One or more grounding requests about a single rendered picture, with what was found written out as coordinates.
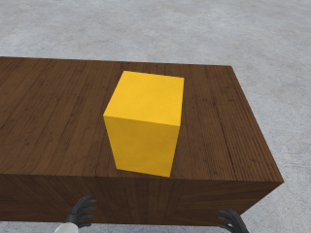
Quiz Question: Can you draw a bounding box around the robot left hand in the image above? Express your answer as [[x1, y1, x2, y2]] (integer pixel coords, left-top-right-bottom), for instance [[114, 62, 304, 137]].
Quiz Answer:
[[64, 194, 97, 229]]

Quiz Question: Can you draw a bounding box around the robot right hand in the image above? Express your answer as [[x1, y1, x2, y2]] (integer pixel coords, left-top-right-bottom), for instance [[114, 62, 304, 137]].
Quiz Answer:
[[218, 208, 249, 233]]

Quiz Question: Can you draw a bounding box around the left robot forearm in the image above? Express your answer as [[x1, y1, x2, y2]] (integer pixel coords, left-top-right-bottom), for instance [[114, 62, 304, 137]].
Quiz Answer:
[[54, 222, 79, 233]]

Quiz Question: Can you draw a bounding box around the pedestal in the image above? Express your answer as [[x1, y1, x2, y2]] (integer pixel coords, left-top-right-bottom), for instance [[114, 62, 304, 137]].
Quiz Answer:
[[0, 56, 284, 227]]

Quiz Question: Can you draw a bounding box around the carton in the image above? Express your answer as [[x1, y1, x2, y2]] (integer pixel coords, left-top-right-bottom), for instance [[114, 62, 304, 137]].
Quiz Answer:
[[103, 71, 184, 178]]

